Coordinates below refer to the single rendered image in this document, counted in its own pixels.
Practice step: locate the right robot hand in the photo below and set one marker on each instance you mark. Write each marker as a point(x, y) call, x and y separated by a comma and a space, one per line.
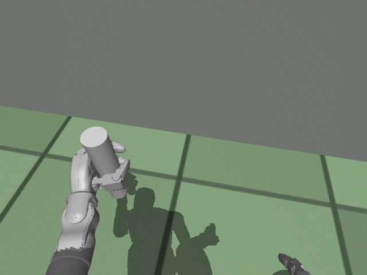
point(293, 265)

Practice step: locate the can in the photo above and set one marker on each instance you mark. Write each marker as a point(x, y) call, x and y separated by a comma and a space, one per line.
point(97, 144)

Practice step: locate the left robot arm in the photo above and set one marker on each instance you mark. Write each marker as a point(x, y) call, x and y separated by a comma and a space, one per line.
point(74, 249)

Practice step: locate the left robot hand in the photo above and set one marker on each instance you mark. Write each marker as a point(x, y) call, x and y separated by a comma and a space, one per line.
point(85, 177)

